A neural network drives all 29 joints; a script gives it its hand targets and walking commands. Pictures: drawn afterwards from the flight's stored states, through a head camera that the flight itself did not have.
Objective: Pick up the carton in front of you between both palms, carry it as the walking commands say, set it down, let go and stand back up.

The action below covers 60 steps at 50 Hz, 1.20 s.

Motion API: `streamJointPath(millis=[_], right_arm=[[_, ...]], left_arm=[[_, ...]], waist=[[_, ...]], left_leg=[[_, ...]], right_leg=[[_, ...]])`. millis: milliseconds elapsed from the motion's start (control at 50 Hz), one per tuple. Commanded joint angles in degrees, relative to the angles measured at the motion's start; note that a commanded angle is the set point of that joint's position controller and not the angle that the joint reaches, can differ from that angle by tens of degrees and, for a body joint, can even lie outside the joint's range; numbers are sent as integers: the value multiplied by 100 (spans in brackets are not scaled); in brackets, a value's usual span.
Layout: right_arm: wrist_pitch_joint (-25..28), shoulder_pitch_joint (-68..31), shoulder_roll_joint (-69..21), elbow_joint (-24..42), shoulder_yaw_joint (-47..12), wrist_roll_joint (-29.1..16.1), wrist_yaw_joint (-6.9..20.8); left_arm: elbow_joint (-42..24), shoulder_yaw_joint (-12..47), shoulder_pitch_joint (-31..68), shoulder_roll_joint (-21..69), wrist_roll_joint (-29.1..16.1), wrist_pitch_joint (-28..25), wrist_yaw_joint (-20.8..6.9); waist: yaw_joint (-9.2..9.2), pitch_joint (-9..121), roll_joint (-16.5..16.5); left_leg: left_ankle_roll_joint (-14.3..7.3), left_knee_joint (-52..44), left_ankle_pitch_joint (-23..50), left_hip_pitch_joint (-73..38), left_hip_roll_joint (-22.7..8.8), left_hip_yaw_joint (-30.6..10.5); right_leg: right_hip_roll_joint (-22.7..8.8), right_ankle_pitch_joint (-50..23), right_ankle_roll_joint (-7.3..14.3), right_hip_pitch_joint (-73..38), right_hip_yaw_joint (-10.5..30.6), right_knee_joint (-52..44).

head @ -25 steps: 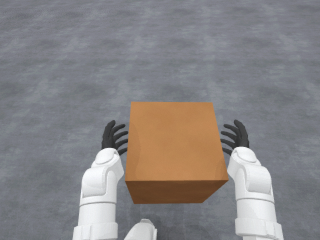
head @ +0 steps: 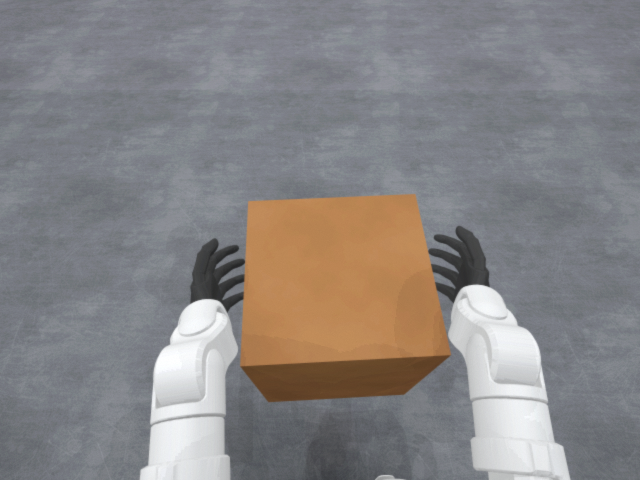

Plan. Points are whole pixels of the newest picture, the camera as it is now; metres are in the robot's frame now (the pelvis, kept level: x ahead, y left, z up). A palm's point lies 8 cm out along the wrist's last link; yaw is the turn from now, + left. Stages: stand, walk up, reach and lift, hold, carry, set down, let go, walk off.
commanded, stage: carry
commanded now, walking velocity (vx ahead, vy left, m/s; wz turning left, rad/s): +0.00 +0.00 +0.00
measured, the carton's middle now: (334, 308) +0.35 +0.00 -0.05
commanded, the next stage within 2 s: none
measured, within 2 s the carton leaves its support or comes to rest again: neither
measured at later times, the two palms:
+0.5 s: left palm (222, 194) +0.43 +0.13 +0.10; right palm (484, 189) +0.43 -0.18 +0.10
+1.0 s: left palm (225, 186) +0.44 +0.13 +0.10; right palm (484, 197) +0.42 -0.18 +0.10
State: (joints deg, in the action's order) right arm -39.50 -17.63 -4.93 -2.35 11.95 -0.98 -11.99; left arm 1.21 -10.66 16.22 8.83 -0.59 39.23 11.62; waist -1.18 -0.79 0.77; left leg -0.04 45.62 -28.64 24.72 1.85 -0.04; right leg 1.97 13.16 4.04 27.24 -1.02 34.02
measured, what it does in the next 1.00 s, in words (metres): walks ahead: left foot, then left foot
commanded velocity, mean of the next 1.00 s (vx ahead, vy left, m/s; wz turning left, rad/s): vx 0.00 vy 0.00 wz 0.00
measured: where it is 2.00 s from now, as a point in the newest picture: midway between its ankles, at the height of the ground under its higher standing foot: outside the picture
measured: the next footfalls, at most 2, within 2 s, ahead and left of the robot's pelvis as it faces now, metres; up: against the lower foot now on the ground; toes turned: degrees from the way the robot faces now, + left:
left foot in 0.08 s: +0.06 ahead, +0.11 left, +0.01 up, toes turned +2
left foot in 0.70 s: +0.15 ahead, +0.10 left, +0.00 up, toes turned -14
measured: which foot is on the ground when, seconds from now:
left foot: up 0.00-0.06, down 0.08-0.56, up 0.58-0.68, down 0.70-1.00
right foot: down 0.00-1.00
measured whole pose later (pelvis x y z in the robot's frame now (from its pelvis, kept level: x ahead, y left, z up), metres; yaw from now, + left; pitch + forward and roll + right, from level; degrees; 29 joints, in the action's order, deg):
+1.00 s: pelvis +0.10 +0.01 +0.00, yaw -4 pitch +3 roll +1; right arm -54.1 -25.4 -6.6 -2.0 15.4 2.8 -11.2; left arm 2.1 -15.2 25.6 8.4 4.6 53.5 12.4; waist 1.0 4.6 0.1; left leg -2.3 33.5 -17.5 19.2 -0.3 6.8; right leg 2.2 23.7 2.9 11.5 -1.0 32.1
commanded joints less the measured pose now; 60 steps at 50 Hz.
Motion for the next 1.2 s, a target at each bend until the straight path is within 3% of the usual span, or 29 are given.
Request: streamJointPath(millis=[0, 20, 40, 60, 80, 100, 120, 160, 200, 240, 260, 300, 360, 400, 440, 480, 500, 520, 540, 580, 620, 640, 680, 700, 720, 780, 820, 920, 1180], right_arm=[[-64, -2000, -4042, 556, -3071, -489, 21], [-129, -2056, -4038, 547, -3045, -467, 34], [-196, -2149, -3939, 597, -3002, -462, 39], [-287, -2128, -3798, 541, -2943, -402, 18], [-393, -1998, -3666, 407, -2885, -285, -16], [-468, -2040, -3602, 423, -2819, -229, -59], [-575, -2150, -3530, 409, -2786, -179, -83], [-747, -2448, -3529, 427, -2811, -223, -91], [-862, -2614, -3656, 348, -2853, -288, -84], [-926, -2965, -3912, 393, -2990, -393, -75], [-946, -3208, -4026, 460, -3042, -447, -62], [-961, -3464, -4227, 416, -2997, -473, -39], [-979, -3323, -4270, 146, -2808, -423, -38], [-994, -3275, -4209, 160, -2785, -384, -53], [-1022, -3284, -4166, 163, -2771, -385, -48], [-1048, -3357, -4169, 231, -2803, -430, -29], [-1065, -3392, -4148, 290, -2830, -441, -23], [-1090, -3369, -4144, 331, -2853, -429, -27], [-1130, -3354, -4107, 337, -2883, -414, -35], [-1191, -3410, -4118, 469, -2887, -393, -42], [-1232, -3484, -4186, 566, -2810, -396, -10], [-1246, -3471, -4219, 525, -2757, -389, 16], [-1289, -3315, -4145, 398, -2643, -321, 40], [-1335, -3229, -4155, 262, -2628, -286, 43], [-1360, -3202, -4125, 138, -2567, -210, 35], [-1361, -3649, -4205, 379, -2715, -240, 72], [-1332, -4158, -4341, 666, -2915, -480, 113], [-1425, -3769, -4247, 338, -2935, -465, 71], [-1570, -3859, -4328, -94, -2527, -164, 43]], left_arm=[[-1027, 3433, 2534, 3629, -680, 71, 6], [-1015, 3436, 2588, 3605, -643, 146, 20], [-1039, 3440, 2653, 3549, -639, 233, 34], [-939, 3426, 2653, 3476, -603, 349, 53], [-703, 3355, 2544, 3424, -530, 465, 81], [-720, 3331, 2597, 3427, -588, 561, 85], [-607, 3233, 2696, 3379, -599, 664, 90], [-472, 3064, 2861, 3392, -586, 788, 103], [-221, 2831, 2758, 3404, -468, 869, 120], [45, 2628, 2680, 3538, -306, 930, 126], [117, 2559, 2690, 3618, -243, 958, 113], [38, 2612, 2920, 3764, -274, 981, 81], [-300, 2832, 3407, 3798, -454, 988, 89], [-302, 2804, 3473, 3716, -459, 991, 138], [-355, 2806, 3539, 3721, -448, 996, 178], [-369, 2799, 3618, 3754, -450, 1024, 171], [-400, 2814, 3603, 3758, -474, 1039, 155], [-414, 2835, 3562, 3760, -495, 1050, 140], [-365, 2803, 3435, 3735, -481, 1084, 122], [-388, 2822, 3359, 3772, -496, 1168, 80], [-487, 2925, 3489, 3891, -575, 1247, 28], [-546, 2990, 3618, 3945, -595, 1272, 4], [-638, 3100, 3847, 3955, -603, 1355, -17], [-593, 3123, 3865, 3947, -570, 1400, -6], [-500, 3113, 3862, 3960, -555, 1436, -3], [-380, 2991, 4021, 4091, -556, 1432, -23], [-391, 2904, 4106, 4184, -543, 1391, -15], [29, 2549, 3523, 3834, -143, 1465, 116], [107, 2594, 4222, 4041, -303, 1589, 57]], waist=[[-77, 3182, 383], [-33, 3128, 242], [10, 3077, -187], [58, 3002, -700], [97, 2843, -873], [138, 2832, -950], [146, 2756, -853], [75, 2520, -449], [12, 2489, 514], [-22, 2394, 1244], [-54, 2283, 1274], [-90, 2224, 888], [-53, 2464, -152], [27, 2633, -600], [57, 2621, -742], [59, 2562, -296], [-2, 2518, 209], [-107, 2454, 891], [-226, 2375, 1192], [-262, 2224, 933], [-66, 2461, 499], [-13, 2600, 294], [91, 2749, -499], [97, 2745, -688], [95, 2753, -714], [111, 2601, -268], [118, 2545, 21], [133, 2656, 223], [118, 2164, -147]], left_leg=[[42, -2109, 2213, -1176, -128, 281], [-65, -2072, 2840, -1822, -272, 129], [-250, -1751, 4360, -2456, -627, -187], [-512, -1364, 6510, -3001, -1135, -521], [-678, -1269, 7624, -3162, -1339, -440], [-761, -1102, 7702, -3306, -1438, -488], [-683, -1022, 7305, -3017, -1331, -430], [-441, -781, 5679, -1985, -874, -86], [-225, -494, 3259, -838, -484, 163], [-71, -1205, 1277, -311, -291, 265], [-38, -1579, 1245, -371, -248, 345], [2, -2024, 2090, -836, -206, 451], [-135, -1638, 4951, -2116, -545, 206], [-308, -1273, 6589, -2863, -905, -47], [-351, -1057, 6611, -2794, -922, 23], [-235, -655, 5226, -1837, -637, 272], [-144, -436, 3750, -879, -435, 408], [-48, -503, 1201, 300, -188, 542], [-28, -599, 68, 823, -184, 572], [-44, -1330, 315, 564, -177, 540], [-57, -2174, 2229, -1074, -301, 576], [-144, -2036, 3109, -1862, -441, 398], [-713, -1431, 6544, -2968, -1429, -421], [-905, -1434, 7017, -2933, -1677, -534], [-901, -1401, 6517, -2911, -1679, -522], [-578, -1232, 4878, -1951, -1090, -117], [-480, -1159, 4295, -1777, -960, 5], [-534, -1168, 4184, -1807, -1042, -109], [-397, -1502, 3264, -1705, -1011, -106]], right_leg=[[-1057, -5517, 281, -2756, 859, 245], [-938, -4486, 197, -2154, 734, 290], [-797, -3095, 88, -1426, 611, 342], [-625, -1606, -82, -735, 490, 372], [-461, -840, -213, -434, 351, 183], [-472, -656, -322, -370, 351, -169], [-539, -1098, -346, -627, 438, -279], [-664, -3230, -266, -1415, 558, -136], [-1076, -6027, -10, -2441, 797, 109], [-1227, -7124, 170, -3100, 844, 4], [-1134, -6935, 190, -3084, 772, 14], [-940, -6132, 60, -2858, 672, 28], [-667, -4153, -250, -1893, 373, 324], [-498, -2640, -351, -1235, 251, -76], [-441, -2512, -334, -1341, 221, -581], [-521, -4064, -250, -2275, 247, -649], [-742, -5500, -140, -3139, 440, -494], [-1155, -7271, 96, -4153, 786, -269], [-1397, -7826, 298, -4582, 956, -224], [-1281, -7166, 464, -4234, 955, -238], [-1035, -5563, 222, -3024, 651, -173], [-910, -4312, 72, -2371, 549, -108], [-679, -1010, -196, -1148, 431, -93], [-496, -41, -257, -1027, 350, -219], [-545, -41, -295, -1102, 382, -563], [-814, -2272, -230, -1966, 522, -412], [-919, -2971, -141, -2022, 512, -233], [-857, -2572, -89, -2069, 482, -281], [-856, -1419, -90, -1587, 597, -653]])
